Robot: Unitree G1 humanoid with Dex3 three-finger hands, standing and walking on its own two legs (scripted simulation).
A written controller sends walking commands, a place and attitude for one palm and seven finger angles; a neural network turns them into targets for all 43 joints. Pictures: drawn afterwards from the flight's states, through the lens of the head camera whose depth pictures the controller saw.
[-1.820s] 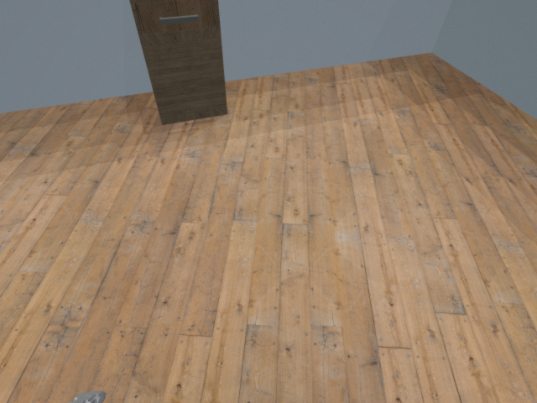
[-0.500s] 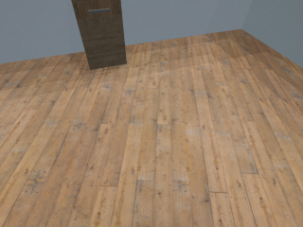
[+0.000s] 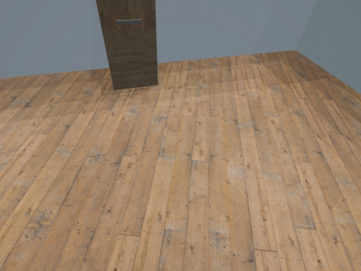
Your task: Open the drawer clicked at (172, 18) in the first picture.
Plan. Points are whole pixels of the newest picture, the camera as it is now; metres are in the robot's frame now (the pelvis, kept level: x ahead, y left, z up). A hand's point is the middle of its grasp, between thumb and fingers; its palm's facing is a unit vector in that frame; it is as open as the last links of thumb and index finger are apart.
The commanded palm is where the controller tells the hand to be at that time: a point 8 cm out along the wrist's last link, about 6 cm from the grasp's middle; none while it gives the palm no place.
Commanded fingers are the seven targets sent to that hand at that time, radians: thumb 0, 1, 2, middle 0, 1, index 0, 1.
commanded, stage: walk to a spot facing it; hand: left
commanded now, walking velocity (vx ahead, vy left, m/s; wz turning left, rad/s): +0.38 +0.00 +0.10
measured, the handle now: (129, 20) +1.85 +0.51 -0.13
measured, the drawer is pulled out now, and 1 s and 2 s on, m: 0.00 0.00 0.00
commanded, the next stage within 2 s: none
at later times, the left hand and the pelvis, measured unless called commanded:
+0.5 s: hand (134, 221) +0.30 +0.15 -0.17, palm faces +0.05 -0.98 -0.20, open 7.3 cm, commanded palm none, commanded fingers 0.00 0.90 0.90 -0.20 -0.30 -0.20 -0.30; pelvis +0.19 -0.03 -0.01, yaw +3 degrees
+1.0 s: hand (122, 193) +0.38 +0.21 -0.17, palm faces +0.14 -0.98 -0.14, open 7.4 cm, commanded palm none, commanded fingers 0.00 0.90 0.90 -0.20 -0.30 -0.20 -0.30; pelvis +0.40 +0.03 +0.01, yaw +4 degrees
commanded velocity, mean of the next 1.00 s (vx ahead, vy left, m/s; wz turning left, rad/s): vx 0.38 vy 0.00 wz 0.06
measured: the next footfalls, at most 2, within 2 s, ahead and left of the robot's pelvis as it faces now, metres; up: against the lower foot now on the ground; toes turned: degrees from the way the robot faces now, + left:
right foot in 0.40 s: +0.31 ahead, -0.14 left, +0.00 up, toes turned -7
left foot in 0.78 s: +0.42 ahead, +0.11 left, +0.00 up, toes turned +16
